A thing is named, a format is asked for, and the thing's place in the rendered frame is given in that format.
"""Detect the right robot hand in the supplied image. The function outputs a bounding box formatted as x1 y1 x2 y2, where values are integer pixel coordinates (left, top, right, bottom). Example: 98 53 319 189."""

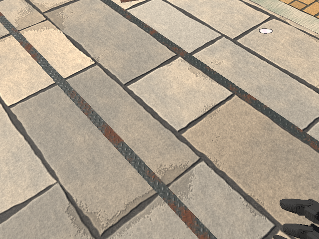
273 198 319 239

